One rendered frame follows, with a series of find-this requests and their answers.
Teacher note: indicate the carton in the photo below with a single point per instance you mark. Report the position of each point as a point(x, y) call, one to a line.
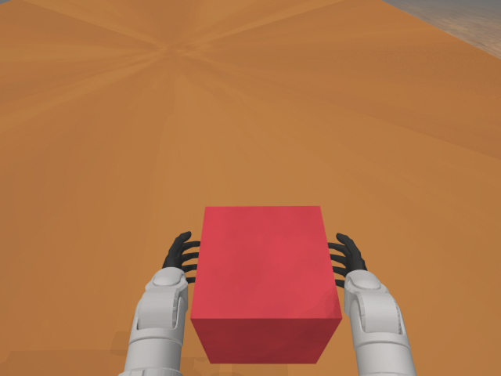
point(264, 290)

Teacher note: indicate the robot left hand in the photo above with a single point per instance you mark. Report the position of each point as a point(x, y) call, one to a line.
point(175, 257)

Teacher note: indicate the robot right hand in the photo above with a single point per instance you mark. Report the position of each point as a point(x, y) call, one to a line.
point(352, 260)

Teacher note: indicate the left robot forearm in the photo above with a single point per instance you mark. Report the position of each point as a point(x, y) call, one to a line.
point(157, 334)

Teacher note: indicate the right robot forearm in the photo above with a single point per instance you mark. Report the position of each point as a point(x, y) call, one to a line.
point(379, 336)

